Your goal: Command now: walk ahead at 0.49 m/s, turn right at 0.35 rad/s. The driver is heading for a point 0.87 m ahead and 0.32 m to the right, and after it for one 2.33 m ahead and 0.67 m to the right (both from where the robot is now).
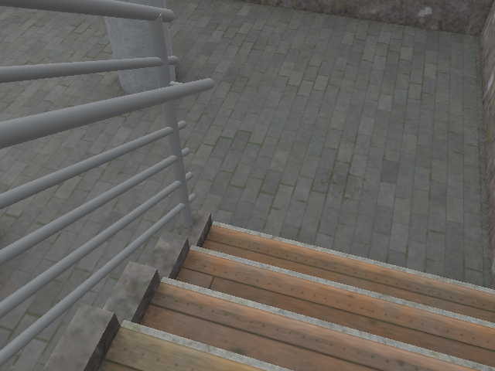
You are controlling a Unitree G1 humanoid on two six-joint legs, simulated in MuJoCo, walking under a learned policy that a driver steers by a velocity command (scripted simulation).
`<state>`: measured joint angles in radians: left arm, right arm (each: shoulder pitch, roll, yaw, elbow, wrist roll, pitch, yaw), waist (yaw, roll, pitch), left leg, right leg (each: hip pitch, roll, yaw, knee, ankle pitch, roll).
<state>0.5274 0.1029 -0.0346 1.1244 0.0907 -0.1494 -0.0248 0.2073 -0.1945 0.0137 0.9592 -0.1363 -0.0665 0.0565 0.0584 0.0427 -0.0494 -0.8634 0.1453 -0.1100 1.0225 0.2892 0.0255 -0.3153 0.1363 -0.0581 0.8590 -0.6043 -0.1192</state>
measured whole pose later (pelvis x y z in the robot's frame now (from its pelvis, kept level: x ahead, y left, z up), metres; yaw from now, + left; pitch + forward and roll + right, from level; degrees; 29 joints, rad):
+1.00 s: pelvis +0.56 -0.04 -0.33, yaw -34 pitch +1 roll -3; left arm 0.51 0.17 0.00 1.02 0.09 -0.12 -0.05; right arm 0.13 -0.24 -0.01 0.85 -0.09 -0.11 0.02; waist 0.10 0.04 -0.02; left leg -0.68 0.13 -0.09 0.85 0.26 0.00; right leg -0.34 0.09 0.02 0.90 -0.58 -0.07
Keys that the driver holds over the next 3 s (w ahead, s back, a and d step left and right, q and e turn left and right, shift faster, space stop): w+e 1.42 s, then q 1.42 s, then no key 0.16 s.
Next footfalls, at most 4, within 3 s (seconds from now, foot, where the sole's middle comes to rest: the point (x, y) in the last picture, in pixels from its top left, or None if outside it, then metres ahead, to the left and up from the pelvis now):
0.18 left None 0.26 0.16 -0.88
0.74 right None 0.48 -0.13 -1.05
1.10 left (272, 340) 0.79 -0.01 -1.21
1.58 right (366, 349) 0.78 -0.35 -1.21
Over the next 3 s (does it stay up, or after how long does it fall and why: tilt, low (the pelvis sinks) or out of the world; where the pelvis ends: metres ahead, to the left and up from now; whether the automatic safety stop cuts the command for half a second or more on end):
stays up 1.00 -0.27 -0.61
